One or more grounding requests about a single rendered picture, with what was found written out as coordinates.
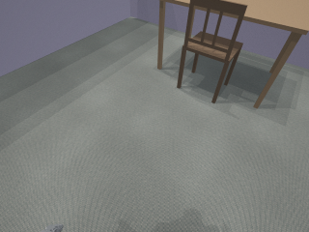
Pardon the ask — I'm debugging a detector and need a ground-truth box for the table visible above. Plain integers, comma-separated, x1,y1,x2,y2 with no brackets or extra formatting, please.
157,0,309,109

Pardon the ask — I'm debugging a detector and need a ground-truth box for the chair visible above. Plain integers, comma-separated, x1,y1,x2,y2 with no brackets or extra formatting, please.
177,0,248,103

